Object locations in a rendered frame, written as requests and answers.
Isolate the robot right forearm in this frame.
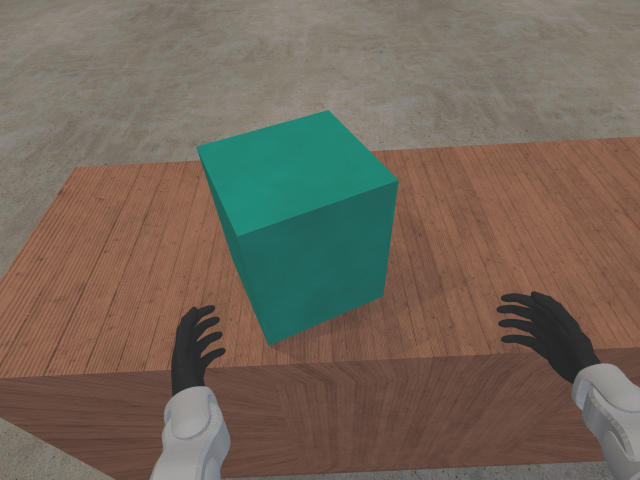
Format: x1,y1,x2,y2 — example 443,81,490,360
571,363,640,480

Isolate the robot left forearm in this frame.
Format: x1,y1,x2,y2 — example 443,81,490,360
150,386,230,480

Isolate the robot left hand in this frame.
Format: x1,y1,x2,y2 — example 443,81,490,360
171,305,226,396

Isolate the robot right hand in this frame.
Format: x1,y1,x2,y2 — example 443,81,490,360
497,291,601,384

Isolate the carton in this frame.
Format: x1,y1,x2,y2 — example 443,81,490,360
197,110,399,346

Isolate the pedestal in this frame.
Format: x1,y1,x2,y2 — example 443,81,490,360
0,136,640,480

